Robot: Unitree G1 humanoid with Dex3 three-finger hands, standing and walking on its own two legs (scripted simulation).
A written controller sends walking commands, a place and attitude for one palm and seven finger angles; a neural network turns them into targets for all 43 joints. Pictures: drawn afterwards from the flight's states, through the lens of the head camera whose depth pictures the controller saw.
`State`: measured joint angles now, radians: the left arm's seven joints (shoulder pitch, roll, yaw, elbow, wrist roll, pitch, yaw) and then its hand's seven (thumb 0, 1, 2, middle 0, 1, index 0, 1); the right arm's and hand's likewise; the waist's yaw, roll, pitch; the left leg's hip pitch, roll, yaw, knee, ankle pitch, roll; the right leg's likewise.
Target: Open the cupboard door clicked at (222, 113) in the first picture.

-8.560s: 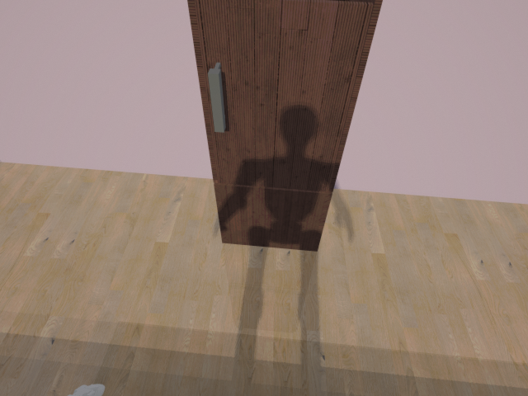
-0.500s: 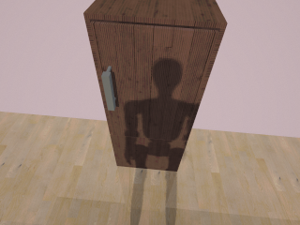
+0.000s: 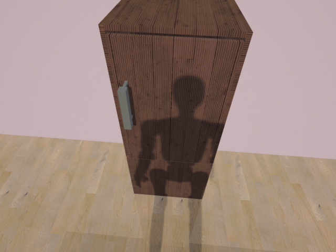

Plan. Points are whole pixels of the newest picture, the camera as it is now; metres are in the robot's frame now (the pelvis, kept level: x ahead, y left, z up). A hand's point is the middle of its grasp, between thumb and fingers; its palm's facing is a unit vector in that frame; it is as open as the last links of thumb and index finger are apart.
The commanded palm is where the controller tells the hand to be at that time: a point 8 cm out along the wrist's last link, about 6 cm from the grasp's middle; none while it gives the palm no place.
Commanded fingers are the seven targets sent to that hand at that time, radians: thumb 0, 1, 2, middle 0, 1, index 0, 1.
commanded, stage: come to a stop and stand still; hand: left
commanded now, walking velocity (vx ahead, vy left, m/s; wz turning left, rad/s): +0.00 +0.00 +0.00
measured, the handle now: (127, 105) +0.59 +0.18 +0.01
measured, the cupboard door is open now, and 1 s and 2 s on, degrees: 0 0 0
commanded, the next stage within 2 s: look again from close up in 0.50 s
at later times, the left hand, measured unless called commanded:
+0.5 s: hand out of the picture -0.01 +0.16 -0.17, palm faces +0.02 -0.99 -0.16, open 7.3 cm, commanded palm none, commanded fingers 0.00 0.90 0.90 -0.20 -0.30 -0.20 -0.30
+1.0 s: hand out of the picture -0.02 +0.14 -0.17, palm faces +0.04 -0.99 -0.15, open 7.3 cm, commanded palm none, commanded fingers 0.00 0.90 0.90 -0.20 -0.30 -0.20 -0.30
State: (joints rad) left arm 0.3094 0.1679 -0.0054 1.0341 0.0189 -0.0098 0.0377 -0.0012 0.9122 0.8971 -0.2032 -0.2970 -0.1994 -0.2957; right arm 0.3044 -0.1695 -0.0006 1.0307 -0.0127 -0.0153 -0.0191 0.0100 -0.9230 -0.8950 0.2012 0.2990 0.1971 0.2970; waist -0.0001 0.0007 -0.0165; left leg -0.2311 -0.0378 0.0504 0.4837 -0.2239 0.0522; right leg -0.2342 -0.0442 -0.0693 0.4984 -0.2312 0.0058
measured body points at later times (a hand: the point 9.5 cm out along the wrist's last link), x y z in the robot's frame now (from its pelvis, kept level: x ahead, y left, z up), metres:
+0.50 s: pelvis +0.00 -0.01 +0.00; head -0.01 +0.00 +0.45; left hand -0.01 +0.21 -0.16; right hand +0.01 -0.23 -0.15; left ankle +0.03 +0.08 -0.74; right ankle +0.02 -0.12 -0.74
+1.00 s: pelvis +0.00 -0.01 +0.01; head +0.00 +0.00 +0.45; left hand -0.02 +0.20 -0.16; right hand -0.01 -0.22 -0.15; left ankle +0.03 +0.08 -0.74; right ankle +0.02 -0.12 -0.74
